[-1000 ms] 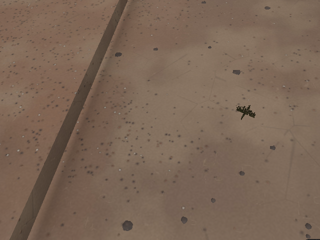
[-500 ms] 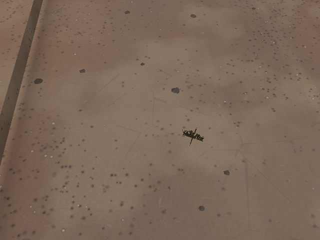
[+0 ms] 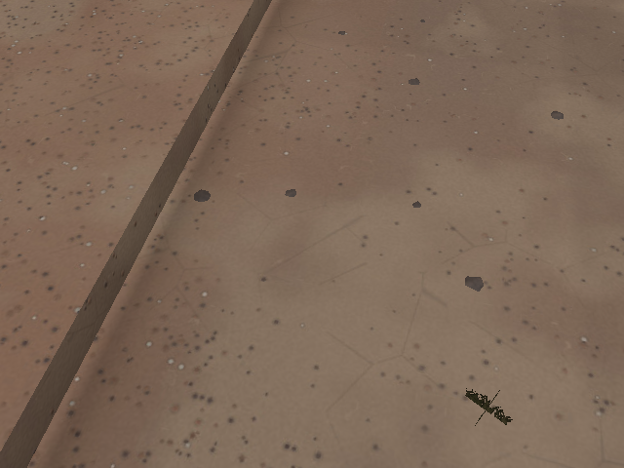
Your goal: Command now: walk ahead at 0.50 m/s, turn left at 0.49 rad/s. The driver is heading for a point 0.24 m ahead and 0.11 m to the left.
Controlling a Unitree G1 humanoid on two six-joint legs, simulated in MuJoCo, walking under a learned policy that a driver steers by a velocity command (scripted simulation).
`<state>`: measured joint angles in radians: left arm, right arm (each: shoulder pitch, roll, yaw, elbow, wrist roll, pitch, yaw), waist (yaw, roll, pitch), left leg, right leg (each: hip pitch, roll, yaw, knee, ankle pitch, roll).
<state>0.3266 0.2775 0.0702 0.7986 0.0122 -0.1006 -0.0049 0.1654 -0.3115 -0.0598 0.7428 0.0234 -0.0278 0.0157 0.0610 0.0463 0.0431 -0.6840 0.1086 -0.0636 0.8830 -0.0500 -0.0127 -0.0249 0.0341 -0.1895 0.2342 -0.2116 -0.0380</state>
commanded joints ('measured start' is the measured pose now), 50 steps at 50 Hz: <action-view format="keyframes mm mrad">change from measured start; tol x16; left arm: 1 -64 162 39 -66 -8 -10 12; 11 133 63 -23 -45 -1 24 5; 14 -68 142 2 -42 -38 43 15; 50 -152 84 -20 156 -7 85 40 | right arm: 1 -69 -11 8 -82 -3 -13 22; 6 -124 -34 -3 -146 -19 -21 44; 10 215 -244 -73 -69 -41 -11 -1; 20 -85 -73 -9 -56 -50 -28 5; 50 -35 -40 7 201 -26 35 -40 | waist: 1 -6 -69 46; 7 -58 -126 -22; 11 -88 212 -524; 12 -157 16 -529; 16 -39 8 -168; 27 -40 50 -109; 31 -115 -205 -61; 50 -57 -44 -66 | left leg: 1 34 9 37 -139 103 11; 8 344 -148 139 -352 6 109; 9 552 -146 109 -413 212 137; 10 894 91 -162 -286 759 224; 11 1086 338 -571 -348 825 450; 17 423 114 -129 -569 444 287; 30 302 -59 -45 -512 -353 85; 50 529 -75 20 -454 57 57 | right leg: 1 -50 -286 60 -125 269 -138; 8 75 -271 2 294 861 -56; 9 -28 -219 -21 486 745 -8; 11 -531 -5 177 1126 -536 94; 12 -517 -55 301 1145 -481 90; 29 -91 -144 258 183 148 60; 33 -283 -149 279 148 -50 31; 50 -153 -93 221 189 188 43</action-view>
